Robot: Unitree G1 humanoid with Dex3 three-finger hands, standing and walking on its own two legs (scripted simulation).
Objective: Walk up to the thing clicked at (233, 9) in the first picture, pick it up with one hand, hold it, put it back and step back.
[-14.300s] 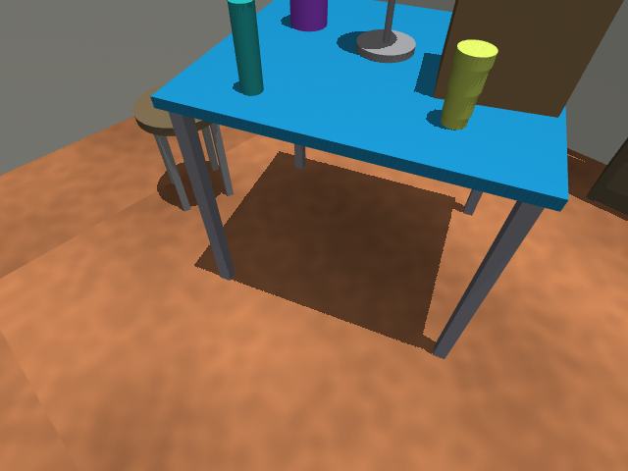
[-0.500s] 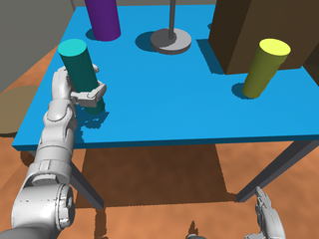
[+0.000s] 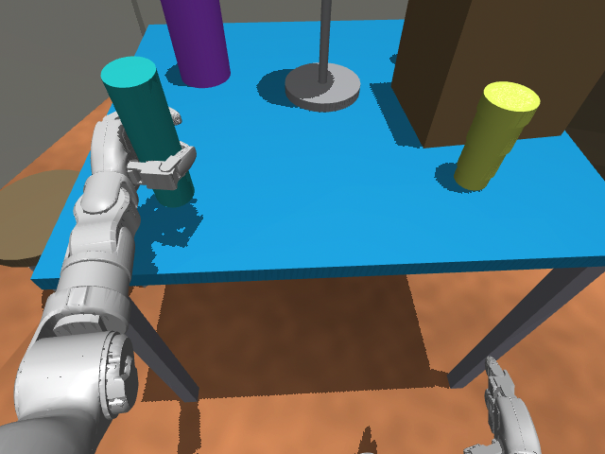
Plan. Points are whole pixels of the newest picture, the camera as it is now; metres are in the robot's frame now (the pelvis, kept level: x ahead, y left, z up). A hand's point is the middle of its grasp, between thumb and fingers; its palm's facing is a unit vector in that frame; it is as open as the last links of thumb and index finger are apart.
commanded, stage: lift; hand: left
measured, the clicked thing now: (156, 142) +0.46 +0.17 +0.17
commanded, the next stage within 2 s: hold in 1.32 s
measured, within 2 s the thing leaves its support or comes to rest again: neither
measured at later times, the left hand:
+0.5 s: hand (138, 131) +0.41 +0.16 +0.23, palm faces +0.06 -1.00 -0.04, open 7.7 cm
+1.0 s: hand (100, 125) +0.35 +0.16 +0.28, palm faces +0.05 -1.00 -0.03, open 7.7 cm
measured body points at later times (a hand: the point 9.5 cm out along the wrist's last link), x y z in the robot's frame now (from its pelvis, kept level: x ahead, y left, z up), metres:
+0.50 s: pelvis +0.00 +0.00 +0.01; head -0.01 -0.02 +0.46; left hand +0.40 +0.21 +0.23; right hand +0.16 -0.25 -0.05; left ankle -0.01 +0.11 -0.72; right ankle +0.03 -0.13 -0.72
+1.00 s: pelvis -0.01 -0.01 +0.02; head -0.05 -0.04 +0.47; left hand +0.34 +0.21 +0.28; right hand +0.17 -0.26 -0.05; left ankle -0.01 +0.11 -0.72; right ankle +0.03 -0.13 -0.72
